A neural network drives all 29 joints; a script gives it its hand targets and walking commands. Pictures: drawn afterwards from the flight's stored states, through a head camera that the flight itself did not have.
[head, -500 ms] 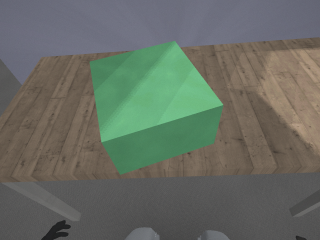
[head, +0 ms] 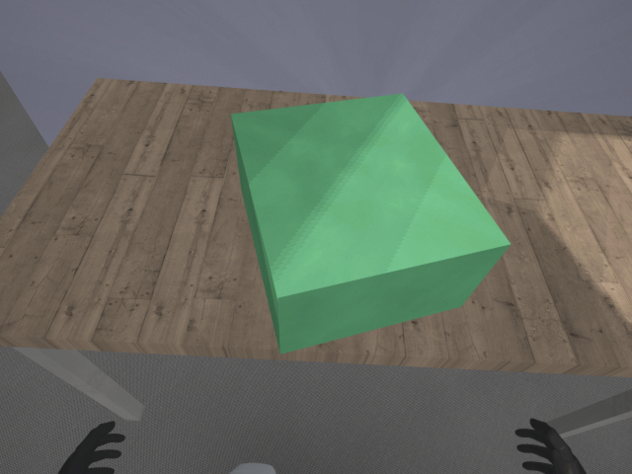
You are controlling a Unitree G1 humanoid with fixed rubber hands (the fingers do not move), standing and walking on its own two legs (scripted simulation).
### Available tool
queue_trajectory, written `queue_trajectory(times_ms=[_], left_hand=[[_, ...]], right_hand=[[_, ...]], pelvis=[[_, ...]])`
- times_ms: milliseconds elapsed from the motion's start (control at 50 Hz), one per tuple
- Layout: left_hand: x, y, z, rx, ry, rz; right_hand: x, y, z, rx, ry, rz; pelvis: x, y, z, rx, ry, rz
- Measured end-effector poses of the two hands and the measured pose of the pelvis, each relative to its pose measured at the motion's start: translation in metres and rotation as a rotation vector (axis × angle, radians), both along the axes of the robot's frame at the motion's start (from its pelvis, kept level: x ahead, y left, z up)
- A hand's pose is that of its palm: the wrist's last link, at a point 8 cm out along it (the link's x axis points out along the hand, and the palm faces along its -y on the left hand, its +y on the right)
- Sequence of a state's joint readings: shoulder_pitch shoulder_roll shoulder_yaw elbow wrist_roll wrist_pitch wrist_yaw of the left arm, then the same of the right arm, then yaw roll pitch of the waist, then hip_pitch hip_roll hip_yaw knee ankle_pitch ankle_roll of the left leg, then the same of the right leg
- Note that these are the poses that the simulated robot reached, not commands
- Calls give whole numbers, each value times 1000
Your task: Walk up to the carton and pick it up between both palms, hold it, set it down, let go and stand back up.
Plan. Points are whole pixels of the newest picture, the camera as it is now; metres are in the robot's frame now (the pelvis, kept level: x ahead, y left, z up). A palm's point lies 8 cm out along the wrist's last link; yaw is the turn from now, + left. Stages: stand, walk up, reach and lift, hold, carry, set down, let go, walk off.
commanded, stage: walk up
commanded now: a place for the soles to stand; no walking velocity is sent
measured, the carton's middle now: (347, 211) +0.46 -0.01 +0.02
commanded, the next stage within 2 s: none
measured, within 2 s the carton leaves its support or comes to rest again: neither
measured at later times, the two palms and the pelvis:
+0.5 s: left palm out of the picture +0.05 +0.27 -0.09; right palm out of the picture +0.08 -0.33 -0.12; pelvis -0.01 -0.04 +0.01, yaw +3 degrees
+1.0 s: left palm out of the picture +0.10 +0.27 -0.11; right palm out of the picture +0.12 -0.32 -0.10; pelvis +0.03 -0.03 +0.02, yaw +4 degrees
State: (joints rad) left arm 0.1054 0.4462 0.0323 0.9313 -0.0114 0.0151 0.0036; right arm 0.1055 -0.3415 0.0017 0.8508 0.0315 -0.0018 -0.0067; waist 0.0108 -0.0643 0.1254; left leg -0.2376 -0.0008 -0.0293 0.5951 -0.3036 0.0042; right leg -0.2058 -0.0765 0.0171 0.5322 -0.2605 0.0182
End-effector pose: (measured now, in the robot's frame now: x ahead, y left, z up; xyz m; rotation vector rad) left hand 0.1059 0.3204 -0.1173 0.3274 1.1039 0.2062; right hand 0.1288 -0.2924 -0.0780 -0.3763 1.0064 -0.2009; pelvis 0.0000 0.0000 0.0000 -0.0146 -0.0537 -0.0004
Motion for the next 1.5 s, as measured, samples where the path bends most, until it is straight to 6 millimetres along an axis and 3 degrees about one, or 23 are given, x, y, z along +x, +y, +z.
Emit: queue_trajectory(times_ms=[180, 380, 500, 660, 760, 880, 1140, 1280, 1500], left_hand=[[-37, -31, 7, -29, 75, 54], [-62, -46, 24, 3, 94, 116], [-58, -49, 27, 5, 97, 125], [-31, -51, 22, -16, 74, 110], [-14, -53, 17, -33, 55, 103], [-4, -55, 12, -48, 50, 106], [-23, -51, 12, -46, 91, 159], [-37, -50, 13, -36, 111, 184], [-47, -52, 13, -38, 111, 195]], right_hand=[[-9, -18, -10, 46, 50, -27], [-27, -32, -31, 100, 117, -42], [-47, -39, -38, 95, 184, -60], [-63, -40, -35, 69, 259, -82], [-55, -36, -30, 56, 255, -82], [-31, -31, -25, 49, 213, -65], [13, -21, -24, 55, 141, -15], [15, -20, -27, 58, 154, -7], [-2, -22, -31, 55, 192, -14]], pelvis=[[-5, -15, 10, 11, -3, 20], [-9, -34, 13, 13, -7, 40], [-7, -38, 14, 12, 2, 47], [4, -36, 15, 16, 17, 51], [11, -35, 15, 16, 24, 54], [19, -33, 15, 14, 28, 59], [30, -31, 16, 12, 26, 73], [31, -31, 16, 13, 23, 82], [26, -33, 15, 13, 16, 93]])
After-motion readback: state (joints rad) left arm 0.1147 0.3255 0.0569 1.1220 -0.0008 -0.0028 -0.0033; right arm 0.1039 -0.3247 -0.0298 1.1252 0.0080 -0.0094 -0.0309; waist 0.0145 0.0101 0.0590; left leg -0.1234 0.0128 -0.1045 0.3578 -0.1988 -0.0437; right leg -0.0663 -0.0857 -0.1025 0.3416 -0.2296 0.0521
